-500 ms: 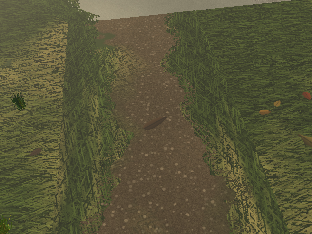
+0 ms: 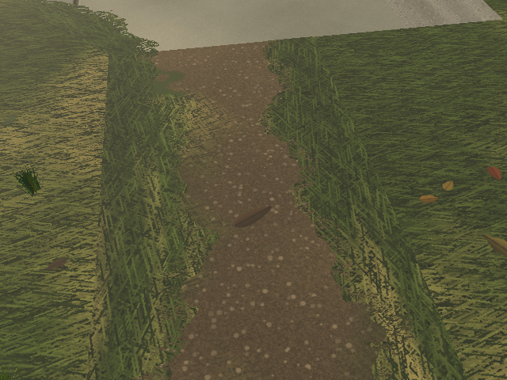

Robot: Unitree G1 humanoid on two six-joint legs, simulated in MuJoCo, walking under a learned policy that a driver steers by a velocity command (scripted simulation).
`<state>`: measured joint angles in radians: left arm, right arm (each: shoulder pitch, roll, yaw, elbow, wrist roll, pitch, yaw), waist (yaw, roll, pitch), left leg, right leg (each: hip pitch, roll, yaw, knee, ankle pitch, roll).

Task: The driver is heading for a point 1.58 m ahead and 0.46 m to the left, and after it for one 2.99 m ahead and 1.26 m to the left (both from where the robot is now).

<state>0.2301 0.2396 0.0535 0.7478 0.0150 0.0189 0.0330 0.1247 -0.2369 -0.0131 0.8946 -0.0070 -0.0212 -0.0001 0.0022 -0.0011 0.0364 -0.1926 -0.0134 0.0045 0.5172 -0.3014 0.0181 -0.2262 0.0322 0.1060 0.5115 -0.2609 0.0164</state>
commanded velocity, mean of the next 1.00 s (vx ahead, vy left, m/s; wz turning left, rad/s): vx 0.15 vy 0.00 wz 0.02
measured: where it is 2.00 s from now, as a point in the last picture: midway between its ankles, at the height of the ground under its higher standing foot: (234, 321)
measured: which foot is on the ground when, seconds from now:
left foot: down 0.00-0.84, up 0.86-1.00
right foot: down 0.00-0.56, up 0.58-0.82, down 0.84-1.00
